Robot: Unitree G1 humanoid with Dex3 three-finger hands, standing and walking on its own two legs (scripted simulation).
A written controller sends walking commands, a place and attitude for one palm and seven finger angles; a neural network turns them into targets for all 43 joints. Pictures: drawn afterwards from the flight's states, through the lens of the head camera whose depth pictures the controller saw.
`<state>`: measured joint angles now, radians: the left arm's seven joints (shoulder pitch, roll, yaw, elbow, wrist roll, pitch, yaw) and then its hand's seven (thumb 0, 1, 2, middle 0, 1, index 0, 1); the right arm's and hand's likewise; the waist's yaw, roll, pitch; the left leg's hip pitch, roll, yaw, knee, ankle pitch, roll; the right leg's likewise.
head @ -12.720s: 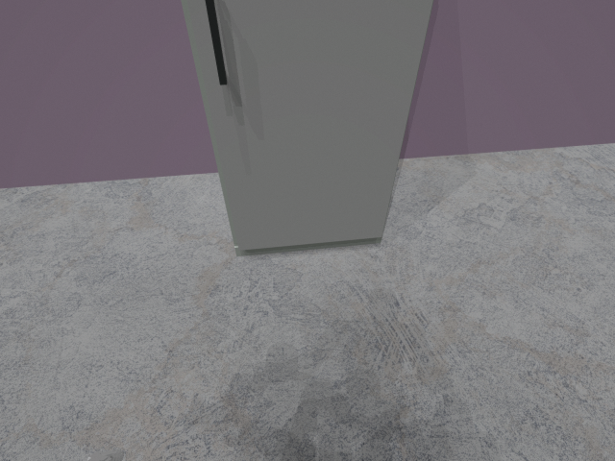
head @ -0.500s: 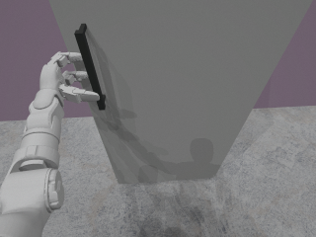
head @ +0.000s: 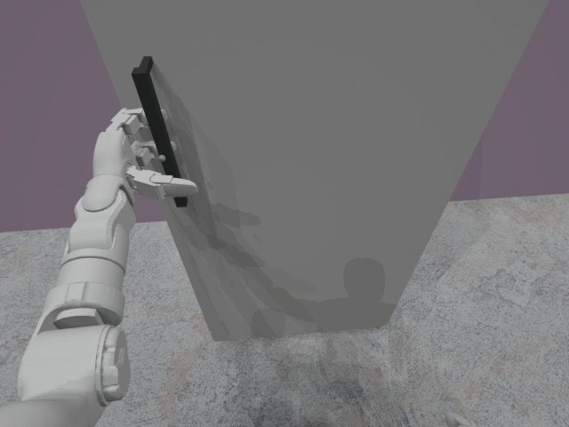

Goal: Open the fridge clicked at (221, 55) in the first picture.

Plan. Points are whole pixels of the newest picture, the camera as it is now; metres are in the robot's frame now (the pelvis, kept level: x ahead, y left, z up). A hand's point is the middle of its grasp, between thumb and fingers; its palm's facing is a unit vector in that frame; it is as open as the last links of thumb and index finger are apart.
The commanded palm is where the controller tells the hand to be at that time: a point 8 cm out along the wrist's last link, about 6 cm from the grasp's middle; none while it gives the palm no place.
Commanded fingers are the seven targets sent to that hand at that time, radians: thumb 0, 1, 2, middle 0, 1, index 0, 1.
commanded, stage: slide the fingers in behind the handle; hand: left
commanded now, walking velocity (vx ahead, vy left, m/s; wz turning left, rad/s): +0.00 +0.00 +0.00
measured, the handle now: (166, 140) +0.49 +0.19 +0.16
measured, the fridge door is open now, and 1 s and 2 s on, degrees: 0 0 0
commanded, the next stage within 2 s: grip the handle and tug to test in 1.20 s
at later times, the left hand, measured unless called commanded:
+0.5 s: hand (166, 161) +0.43 +0.18 +0.17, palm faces +0.14 -0.99 +0.01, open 14.0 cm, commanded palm +0.40 +0.23 +0.17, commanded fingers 0.00 -0.50 0.30 -0.30 -1.20 -0.30 -1.20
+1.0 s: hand (175, 159) +0.44 +0.17 +0.17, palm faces +0.14 -0.99 +0.01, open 14.0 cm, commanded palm +0.41 +0.22 +0.17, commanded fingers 0.00 -0.50 0.30 -0.30 -1.20 -0.30 -1.20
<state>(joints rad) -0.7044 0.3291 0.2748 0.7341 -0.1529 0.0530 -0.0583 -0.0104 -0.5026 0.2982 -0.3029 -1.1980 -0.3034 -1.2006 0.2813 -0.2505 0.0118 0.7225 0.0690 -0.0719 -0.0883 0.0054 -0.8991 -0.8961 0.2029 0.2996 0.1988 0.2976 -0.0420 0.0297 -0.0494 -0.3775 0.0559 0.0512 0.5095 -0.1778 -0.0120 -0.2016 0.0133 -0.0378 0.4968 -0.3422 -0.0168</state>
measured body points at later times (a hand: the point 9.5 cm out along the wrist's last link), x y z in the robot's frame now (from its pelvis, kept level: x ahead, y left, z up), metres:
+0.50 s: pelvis +0.00 -0.01 +0.00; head +0.00 -0.02 +0.45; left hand +0.41 +0.23 +0.17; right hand +0.11 -0.27 -0.11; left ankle +0.05 +0.13 -0.73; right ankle -0.05 -0.11 -0.73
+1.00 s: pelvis +0.00 +0.00 +0.00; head +0.01 -0.01 +0.45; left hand +0.43 +0.22 +0.17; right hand +0.11 -0.26 -0.11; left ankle +0.05 +0.13 -0.73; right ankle -0.05 -0.11 -0.73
